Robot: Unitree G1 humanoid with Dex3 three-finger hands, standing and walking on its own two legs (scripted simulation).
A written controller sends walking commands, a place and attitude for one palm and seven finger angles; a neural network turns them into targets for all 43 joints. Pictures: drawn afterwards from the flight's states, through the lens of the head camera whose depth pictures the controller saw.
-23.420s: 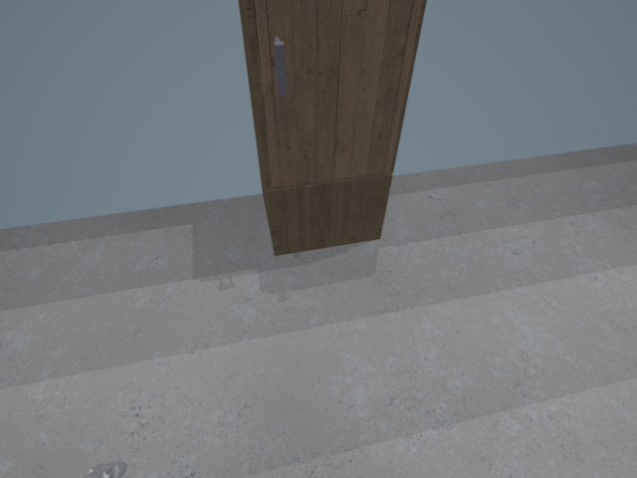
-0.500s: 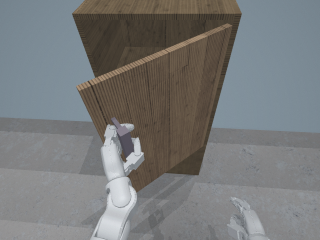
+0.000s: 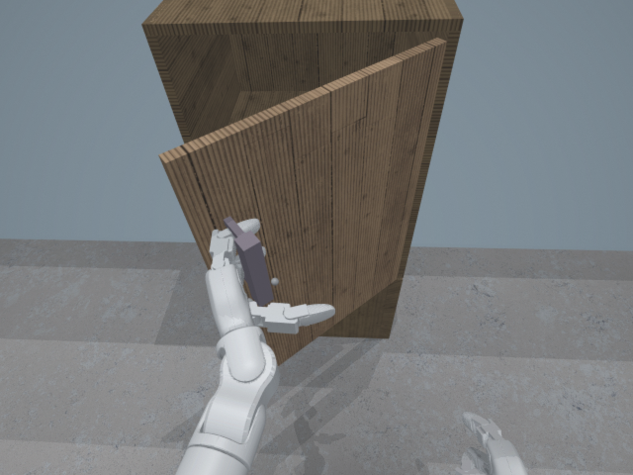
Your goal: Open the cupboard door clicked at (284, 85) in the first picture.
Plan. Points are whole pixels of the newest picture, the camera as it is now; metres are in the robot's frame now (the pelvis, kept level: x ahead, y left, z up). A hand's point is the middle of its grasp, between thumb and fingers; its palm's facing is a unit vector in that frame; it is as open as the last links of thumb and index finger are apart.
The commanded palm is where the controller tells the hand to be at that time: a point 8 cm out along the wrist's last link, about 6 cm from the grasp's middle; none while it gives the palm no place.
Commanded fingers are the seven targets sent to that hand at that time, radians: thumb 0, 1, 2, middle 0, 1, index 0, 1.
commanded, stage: open thumb and fingers to let go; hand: left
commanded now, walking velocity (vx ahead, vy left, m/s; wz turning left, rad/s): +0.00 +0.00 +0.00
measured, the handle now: (247, 261) +0.37 +0.12 +0.07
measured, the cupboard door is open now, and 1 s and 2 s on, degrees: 41 43 42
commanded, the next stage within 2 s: slide the hand sideways off the handle in 0.18 s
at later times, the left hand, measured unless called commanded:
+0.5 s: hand (262, 304) +0.30 +0.09 +0.08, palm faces -0.10 -0.99 -0.08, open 16.2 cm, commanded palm +0.28 +0.12 +0.07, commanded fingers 0.00 -0.50 0.30 -0.15 -0.30 -0.15 -0.30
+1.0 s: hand (253, 329) +0.27 +0.09 +0.07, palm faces -0.06 -1.00 -0.04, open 16.2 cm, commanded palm +0.24 +0.16 +0.07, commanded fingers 0.00 -0.50 0.30 -0.15 -0.30 -0.15 -0.30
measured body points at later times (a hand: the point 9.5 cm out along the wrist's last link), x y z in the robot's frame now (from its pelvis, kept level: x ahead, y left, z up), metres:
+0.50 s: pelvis -0.02 +0.02 +0.00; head +0.01 +0.00 +0.44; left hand +0.30 +0.14 +0.08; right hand +0.16 -0.20 -0.11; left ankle -0.01 +0.15 -0.71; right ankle +0.05 -0.12 -0.71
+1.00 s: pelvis +0.01 +0.01 +0.00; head +0.04 -0.01 +0.45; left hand +0.27 +0.15 +0.08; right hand +0.19 -0.21 -0.09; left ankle -0.01 +0.15 -0.71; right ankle +0.05 -0.12 -0.71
